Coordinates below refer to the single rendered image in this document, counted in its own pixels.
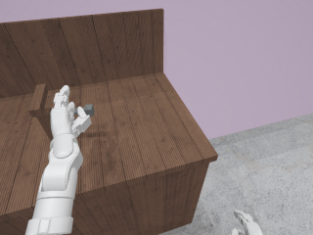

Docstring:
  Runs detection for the robot right hand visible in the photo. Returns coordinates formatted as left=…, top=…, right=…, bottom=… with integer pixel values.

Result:
left=229, top=210, right=263, bottom=235

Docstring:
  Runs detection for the robot left hand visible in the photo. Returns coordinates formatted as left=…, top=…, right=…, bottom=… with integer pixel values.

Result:
left=50, top=85, right=92, bottom=138

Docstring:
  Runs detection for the counter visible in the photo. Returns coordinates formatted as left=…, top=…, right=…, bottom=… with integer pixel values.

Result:
left=0, top=8, right=218, bottom=235

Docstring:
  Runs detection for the tap lever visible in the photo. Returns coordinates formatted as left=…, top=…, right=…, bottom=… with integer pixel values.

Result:
left=50, top=104, right=95, bottom=117

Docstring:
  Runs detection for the left robot forearm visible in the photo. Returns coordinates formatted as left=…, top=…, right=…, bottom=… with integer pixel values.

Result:
left=24, top=134, right=83, bottom=235

